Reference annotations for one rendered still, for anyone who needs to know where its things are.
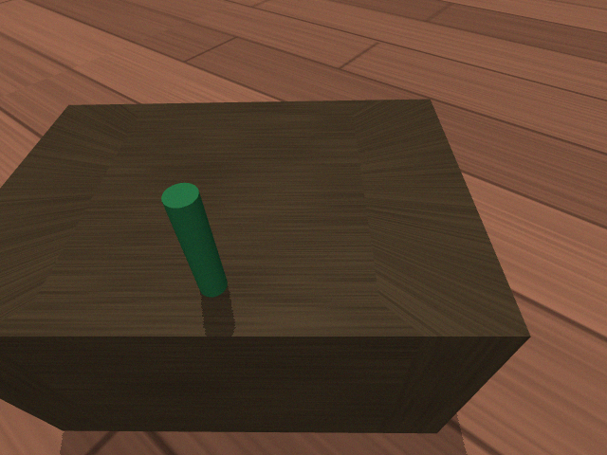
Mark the can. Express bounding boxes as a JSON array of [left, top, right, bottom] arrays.
[[161, 183, 228, 298]]

